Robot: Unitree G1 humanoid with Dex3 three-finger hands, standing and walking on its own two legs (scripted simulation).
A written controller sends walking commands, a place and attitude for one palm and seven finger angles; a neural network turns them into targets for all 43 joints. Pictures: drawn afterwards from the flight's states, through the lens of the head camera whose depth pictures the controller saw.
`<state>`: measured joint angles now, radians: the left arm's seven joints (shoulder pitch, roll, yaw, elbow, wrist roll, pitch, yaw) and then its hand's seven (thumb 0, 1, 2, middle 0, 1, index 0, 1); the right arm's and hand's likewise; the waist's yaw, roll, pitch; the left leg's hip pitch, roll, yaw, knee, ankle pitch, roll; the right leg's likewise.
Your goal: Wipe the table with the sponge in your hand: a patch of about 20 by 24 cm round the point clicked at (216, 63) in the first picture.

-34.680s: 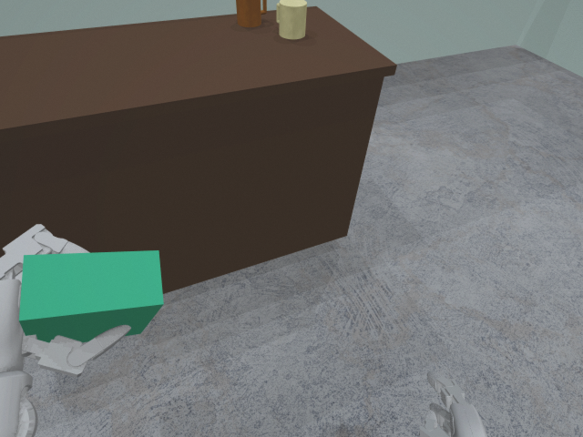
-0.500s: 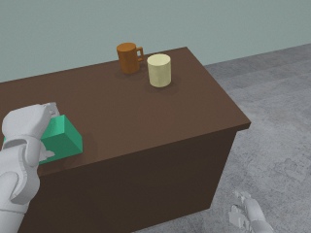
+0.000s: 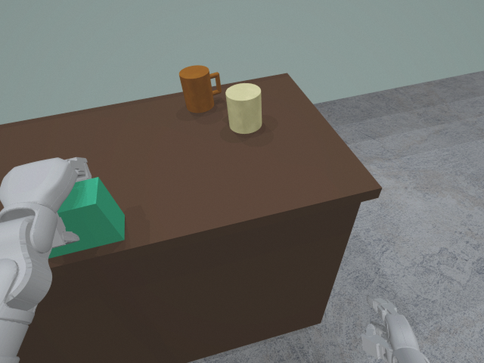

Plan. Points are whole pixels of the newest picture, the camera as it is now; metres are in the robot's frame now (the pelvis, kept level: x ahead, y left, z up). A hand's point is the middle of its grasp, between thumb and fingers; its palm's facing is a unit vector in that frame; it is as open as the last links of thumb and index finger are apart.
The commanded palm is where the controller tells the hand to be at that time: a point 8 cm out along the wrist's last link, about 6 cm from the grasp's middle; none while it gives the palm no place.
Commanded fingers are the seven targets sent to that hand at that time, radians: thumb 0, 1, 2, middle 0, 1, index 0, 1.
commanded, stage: lift the sponge slowly off the table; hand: left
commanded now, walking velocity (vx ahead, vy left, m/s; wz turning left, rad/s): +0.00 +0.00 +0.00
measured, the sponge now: (74, 226) +0.27 +0.33 +0.10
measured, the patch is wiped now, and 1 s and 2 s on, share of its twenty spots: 0.90 0.90 0.90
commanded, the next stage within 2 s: bring the sponge back beside the body in 1.52 s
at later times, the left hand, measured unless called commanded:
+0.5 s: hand (49, 198) +0.27 +0.32 +0.18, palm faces +0.07 -0.01 -1.00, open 9.8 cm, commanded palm +0.24 +0.31 +0.25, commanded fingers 0.00 0.10 1.30 -1.20 -1.60 -1.20 -1.60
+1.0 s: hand (42, 176) +0.28 +0.32 +0.21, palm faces +0.06 +0.02 -1.00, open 9.8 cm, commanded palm +0.24 +0.32 +0.28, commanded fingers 0.00 0.10 1.30 -1.20 -1.60 -1.20 -1.60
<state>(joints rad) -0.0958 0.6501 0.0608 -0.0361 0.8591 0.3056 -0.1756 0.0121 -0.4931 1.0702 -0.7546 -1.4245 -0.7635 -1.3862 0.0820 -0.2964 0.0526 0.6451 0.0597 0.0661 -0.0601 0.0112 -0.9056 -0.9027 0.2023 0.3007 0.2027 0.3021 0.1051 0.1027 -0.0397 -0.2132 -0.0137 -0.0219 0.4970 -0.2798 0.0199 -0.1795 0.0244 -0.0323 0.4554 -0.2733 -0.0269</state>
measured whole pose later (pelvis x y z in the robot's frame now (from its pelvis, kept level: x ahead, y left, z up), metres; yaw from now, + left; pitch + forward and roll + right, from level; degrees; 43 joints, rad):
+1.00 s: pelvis -0.03 -0.01 +0.00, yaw +0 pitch -2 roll +0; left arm -0.36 0.71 0.03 0.13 0.87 0.31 -0.28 0.01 -0.51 1.07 -0.78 -1.40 -0.78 -1.36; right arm 0.09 -0.30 0.05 0.67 0.07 0.03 -0.07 0.01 -0.90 -0.90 0.20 0.30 0.20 0.30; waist 0.10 0.12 -0.02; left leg -0.19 -0.01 -0.03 0.45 -0.22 0.01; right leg -0.17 0.02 -0.04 0.43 -0.23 -0.04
